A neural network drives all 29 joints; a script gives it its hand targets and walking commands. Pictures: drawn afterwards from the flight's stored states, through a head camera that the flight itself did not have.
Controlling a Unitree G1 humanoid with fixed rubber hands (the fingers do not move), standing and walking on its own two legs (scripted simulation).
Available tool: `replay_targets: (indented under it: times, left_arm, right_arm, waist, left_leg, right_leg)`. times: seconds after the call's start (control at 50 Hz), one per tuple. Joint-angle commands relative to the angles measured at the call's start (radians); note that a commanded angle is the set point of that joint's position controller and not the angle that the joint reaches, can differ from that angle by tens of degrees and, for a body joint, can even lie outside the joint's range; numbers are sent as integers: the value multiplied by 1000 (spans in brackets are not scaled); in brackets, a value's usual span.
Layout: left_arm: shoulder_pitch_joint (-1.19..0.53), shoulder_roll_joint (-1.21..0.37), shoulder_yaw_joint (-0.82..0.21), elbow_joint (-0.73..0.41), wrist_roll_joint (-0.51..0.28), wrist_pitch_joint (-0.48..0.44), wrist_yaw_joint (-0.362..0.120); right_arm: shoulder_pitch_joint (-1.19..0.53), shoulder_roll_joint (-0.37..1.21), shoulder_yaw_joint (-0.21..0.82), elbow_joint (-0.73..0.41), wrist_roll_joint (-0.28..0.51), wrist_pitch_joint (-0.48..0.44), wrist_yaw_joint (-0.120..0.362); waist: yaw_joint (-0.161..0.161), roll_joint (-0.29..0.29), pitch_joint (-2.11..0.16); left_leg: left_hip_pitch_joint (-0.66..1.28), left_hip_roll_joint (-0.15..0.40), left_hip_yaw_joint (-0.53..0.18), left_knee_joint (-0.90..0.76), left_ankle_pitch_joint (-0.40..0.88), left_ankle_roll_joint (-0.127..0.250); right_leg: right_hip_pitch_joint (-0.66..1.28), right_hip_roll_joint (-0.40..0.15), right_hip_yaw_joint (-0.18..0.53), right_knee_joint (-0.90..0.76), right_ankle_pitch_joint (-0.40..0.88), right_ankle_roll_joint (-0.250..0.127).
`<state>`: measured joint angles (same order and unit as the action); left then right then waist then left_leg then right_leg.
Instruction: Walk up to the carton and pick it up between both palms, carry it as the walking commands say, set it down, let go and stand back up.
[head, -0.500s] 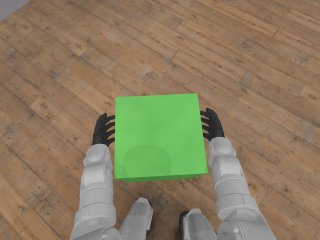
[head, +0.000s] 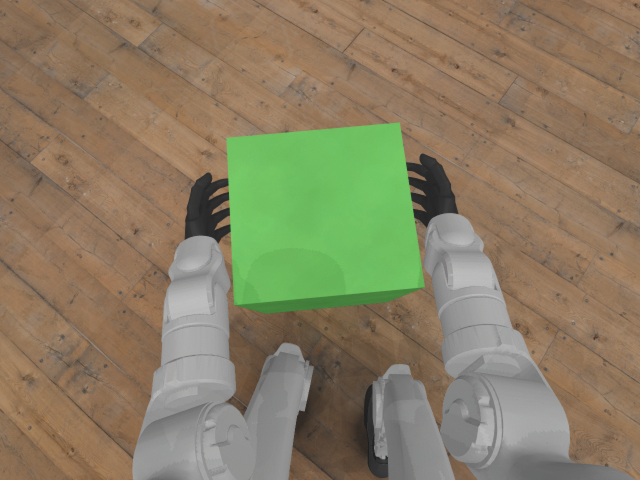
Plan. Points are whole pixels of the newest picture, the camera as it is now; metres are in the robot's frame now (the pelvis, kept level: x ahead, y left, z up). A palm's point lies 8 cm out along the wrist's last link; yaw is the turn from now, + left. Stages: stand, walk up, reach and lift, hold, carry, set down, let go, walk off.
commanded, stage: set down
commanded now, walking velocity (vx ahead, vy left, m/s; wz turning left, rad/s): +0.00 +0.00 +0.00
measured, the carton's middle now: (321, 234) +0.43 +0.07 -0.14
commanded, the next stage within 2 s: none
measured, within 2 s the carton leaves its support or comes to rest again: neither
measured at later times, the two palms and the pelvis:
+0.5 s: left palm (220, 238) +0.40 +0.22 -0.15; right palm (418, 220) +0.47 -0.07 -0.15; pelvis -0.01 -0.01 -0.07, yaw +0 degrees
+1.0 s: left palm (231, 241) +0.42 +0.23 -0.23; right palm (404, 224) +0.49 -0.06 -0.24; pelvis -0.03 +0.00 -0.14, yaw +0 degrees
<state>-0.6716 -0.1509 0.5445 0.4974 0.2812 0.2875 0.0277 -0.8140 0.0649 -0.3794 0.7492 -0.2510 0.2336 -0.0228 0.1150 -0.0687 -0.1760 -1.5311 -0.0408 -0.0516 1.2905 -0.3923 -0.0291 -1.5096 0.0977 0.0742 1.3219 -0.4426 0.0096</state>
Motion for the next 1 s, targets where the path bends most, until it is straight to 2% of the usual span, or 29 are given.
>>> replay_targets:
  times: [0.0, 0.46, 0.98]
  left_arm:
    - [-599, -848, -571, 83, -123, -8, -217]
    - [-733, -768, -545, 93, -184, -10, -221]
    - [-987, -689, -481, 115, -203, 17, -236]
  right_arm:
    - [-514, 936, 451, 54, 92, -20, 175]
    - [-630, 906, 464, 59, 118, -15, 116]
    - [-874, 822, 423, 107, 137, 11, 117]
  waist:
    - [47, -3, -786]
    - [67, -26, -913]
    - [83, -34, -959]
  left_leg:
    - [501, -88, 78, -73, 189, -8]
    - [248, -109, 110, 149, 249, -22]
    - [43, -91, 137, 339, 181, -27]
  right_leg:
    - [276, 81, -58, -120, 79, -9]
    - [143, 110, -81, 98, 155, 8]
    - [-54, 112, -113, 306, 82, 0]
